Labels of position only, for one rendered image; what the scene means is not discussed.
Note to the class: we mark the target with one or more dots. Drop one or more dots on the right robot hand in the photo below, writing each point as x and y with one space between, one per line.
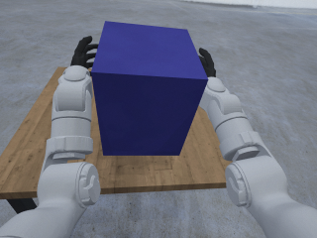
207 63

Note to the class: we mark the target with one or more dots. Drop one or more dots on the left robot hand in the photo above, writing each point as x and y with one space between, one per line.
81 56

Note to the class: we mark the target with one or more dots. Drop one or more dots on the robot right forearm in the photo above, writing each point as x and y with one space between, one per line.
238 140

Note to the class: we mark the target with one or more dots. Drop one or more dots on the robot left forearm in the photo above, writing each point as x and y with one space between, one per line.
71 119

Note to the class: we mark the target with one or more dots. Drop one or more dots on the carton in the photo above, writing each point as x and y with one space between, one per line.
148 82

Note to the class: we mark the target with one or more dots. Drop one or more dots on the left robot upper arm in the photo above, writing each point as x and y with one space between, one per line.
65 191

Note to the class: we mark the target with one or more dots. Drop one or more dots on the table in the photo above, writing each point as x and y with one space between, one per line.
200 164

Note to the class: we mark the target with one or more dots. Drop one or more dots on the right robot upper arm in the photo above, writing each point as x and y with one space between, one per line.
259 185

